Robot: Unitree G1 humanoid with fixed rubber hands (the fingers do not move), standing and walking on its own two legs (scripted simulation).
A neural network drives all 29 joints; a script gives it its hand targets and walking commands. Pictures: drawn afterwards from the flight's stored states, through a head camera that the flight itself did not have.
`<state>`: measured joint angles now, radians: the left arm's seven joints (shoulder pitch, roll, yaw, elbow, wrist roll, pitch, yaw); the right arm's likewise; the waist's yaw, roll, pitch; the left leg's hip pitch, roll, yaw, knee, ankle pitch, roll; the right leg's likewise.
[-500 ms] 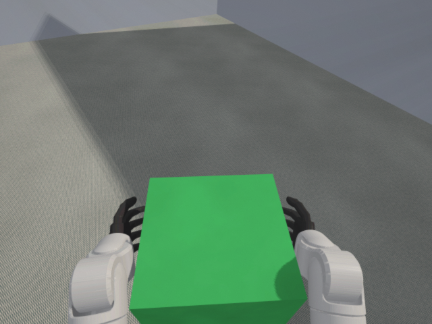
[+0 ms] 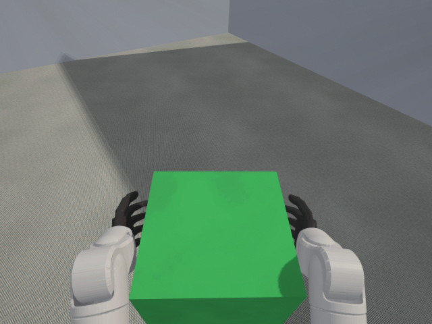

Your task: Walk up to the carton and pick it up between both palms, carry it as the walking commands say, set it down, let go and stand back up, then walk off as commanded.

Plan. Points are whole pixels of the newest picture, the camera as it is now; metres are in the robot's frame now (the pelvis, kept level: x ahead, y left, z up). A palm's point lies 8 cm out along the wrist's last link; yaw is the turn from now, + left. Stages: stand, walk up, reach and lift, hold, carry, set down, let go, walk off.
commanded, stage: carry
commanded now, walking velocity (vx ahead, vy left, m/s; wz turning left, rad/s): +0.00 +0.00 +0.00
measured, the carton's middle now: (215, 259) +0.26 +0.01 +0.04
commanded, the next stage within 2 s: none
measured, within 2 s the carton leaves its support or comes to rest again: neither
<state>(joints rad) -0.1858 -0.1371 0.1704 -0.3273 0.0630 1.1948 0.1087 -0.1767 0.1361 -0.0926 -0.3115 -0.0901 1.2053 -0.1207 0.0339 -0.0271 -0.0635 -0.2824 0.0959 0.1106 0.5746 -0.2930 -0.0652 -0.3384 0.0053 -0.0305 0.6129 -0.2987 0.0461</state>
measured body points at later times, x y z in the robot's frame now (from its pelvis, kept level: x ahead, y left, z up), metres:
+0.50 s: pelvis -0.03 +0.01 +0.01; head -0.05 +0.02 +0.46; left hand +0.24 +0.17 +0.08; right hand +0.24 -0.14 +0.09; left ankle -0.01 +0.14 -0.73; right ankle +0.02 -0.08 -0.73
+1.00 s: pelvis -0.03 +0.05 +0.00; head -0.03 +0.06 +0.45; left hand +0.26 +0.21 +0.06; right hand +0.26 -0.09 +0.07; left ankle -0.01 +0.14 -0.73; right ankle +0.02 -0.08 -0.73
